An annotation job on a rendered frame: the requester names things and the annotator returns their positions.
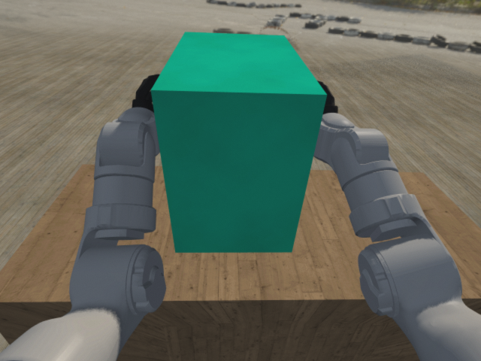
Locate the robot left forearm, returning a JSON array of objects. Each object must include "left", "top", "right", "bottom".
[{"left": 69, "top": 107, "right": 160, "bottom": 299}]

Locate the robot right hand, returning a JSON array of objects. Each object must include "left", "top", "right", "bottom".
[{"left": 318, "top": 81, "right": 338, "bottom": 114}]

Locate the carton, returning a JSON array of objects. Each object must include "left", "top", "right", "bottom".
[{"left": 151, "top": 32, "right": 327, "bottom": 253}]

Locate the robot right forearm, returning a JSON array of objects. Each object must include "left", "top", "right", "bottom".
[{"left": 313, "top": 113, "right": 462, "bottom": 294}]

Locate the right robot upper arm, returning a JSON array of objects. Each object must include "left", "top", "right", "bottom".
[{"left": 358, "top": 233, "right": 481, "bottom": 361}]

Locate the left robot upper arm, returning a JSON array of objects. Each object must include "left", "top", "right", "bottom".
[{"left": 0, "top": 244, "right": 166, "bottom": 361}]

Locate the robot left hand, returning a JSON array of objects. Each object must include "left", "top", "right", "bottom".
[{"left": 132, "top": 74, "right": 160, "bottom": 113}]

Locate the pedestal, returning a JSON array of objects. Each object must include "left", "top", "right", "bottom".
[{"left": 0, "top": 164, "right": 481, "bottom": 361}]

